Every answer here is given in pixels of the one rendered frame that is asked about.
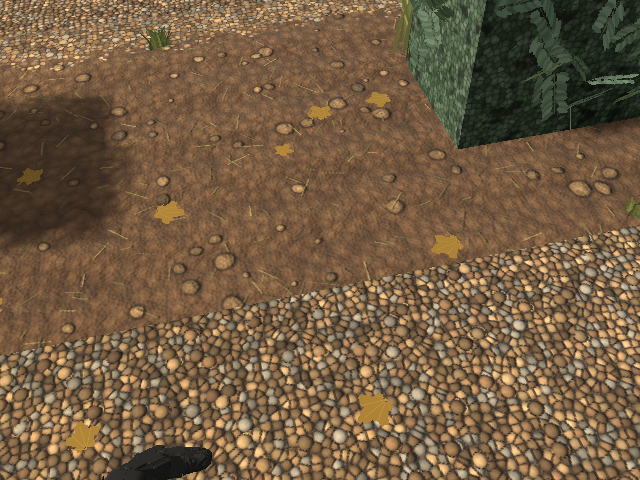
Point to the left robot hand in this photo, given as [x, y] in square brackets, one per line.
[160, 463]

